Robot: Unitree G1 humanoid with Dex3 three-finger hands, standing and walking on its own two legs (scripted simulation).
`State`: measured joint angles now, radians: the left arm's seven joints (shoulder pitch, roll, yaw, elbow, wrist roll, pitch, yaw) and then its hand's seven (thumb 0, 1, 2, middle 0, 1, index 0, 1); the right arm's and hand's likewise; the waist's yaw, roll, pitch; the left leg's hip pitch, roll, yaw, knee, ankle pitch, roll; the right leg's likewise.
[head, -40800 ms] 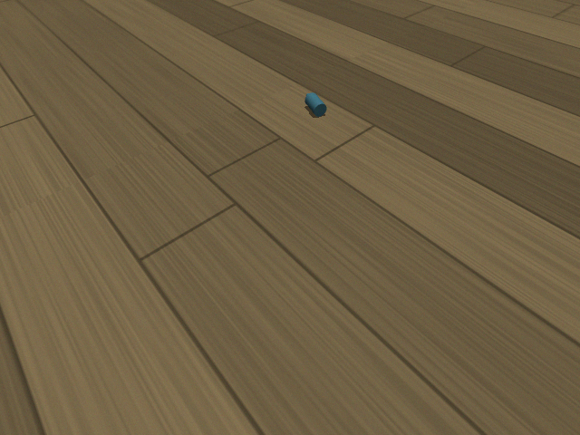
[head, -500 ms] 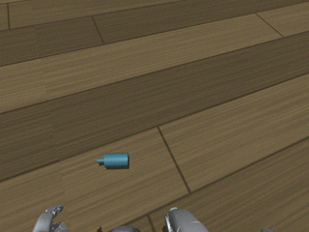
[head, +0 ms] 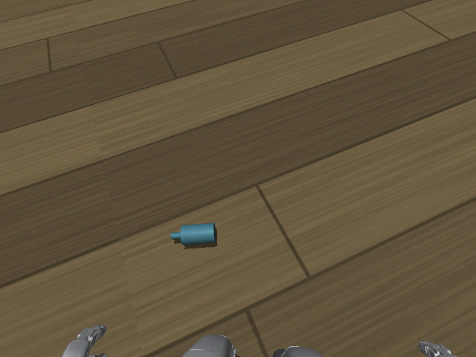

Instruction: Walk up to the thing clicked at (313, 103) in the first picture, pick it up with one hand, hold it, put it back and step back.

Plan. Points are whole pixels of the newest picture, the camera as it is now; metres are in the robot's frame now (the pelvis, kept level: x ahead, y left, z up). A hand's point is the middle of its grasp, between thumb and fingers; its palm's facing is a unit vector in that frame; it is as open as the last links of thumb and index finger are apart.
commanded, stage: step back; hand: left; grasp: from above
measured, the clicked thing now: (193, 234) +0.62 +0.28 -0.73
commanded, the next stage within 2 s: none
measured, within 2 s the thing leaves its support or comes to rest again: neither
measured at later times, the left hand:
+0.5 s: hand out of the picture -0.09 +0.28 -0.16, palm faces +0.00 -0.92 -0.38, open 7.4 cm
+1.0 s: hand out of the picture -0.21 +0.23 -0.15, palm faces +0.05 -0.92 -0.40, open 7.4 cm
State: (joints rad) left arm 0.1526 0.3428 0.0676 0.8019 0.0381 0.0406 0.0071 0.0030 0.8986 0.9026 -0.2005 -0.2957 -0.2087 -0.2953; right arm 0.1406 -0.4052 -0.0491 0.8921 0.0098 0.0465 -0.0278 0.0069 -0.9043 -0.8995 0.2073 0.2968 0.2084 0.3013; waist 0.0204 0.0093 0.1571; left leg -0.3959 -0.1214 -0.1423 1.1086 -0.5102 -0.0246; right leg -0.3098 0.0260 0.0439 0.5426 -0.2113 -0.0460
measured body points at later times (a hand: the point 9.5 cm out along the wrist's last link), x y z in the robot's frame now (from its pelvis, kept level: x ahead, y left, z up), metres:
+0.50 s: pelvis -0.17 +0.00 -0.01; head -0.11 +0.03 +0.44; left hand -0.09 +0.33 -0.14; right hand -0.03 -0.31 -0.10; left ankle -0.09 +0.12 -0.74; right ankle -0.22 -0.16 -0.67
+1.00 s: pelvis -0.35 -0.05 -0.02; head -0.28 -0.03 +0.43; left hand -0.21 +0.28 -0.13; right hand -0.28 -0.35 -0.14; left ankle -0.38 +0.07 -0.74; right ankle -0.25 -0.15 -0.73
